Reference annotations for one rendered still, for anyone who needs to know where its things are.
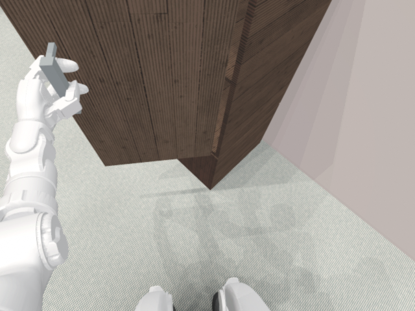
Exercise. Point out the handle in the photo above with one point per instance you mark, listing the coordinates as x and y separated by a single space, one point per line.
53 72

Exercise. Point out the left robot shin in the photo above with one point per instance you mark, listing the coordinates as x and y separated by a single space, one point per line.
155 288

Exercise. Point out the cupboard door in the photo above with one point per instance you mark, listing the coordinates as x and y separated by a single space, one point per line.
155 69

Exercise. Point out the robot left hand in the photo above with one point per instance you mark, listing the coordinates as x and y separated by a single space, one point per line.
35 102

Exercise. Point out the robot left upper arm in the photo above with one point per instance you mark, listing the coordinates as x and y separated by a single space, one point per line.
31 247

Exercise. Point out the robot left forearm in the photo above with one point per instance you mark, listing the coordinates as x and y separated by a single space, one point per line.
31 184

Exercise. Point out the robot right thigh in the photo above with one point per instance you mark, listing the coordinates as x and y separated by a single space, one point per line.
240 297

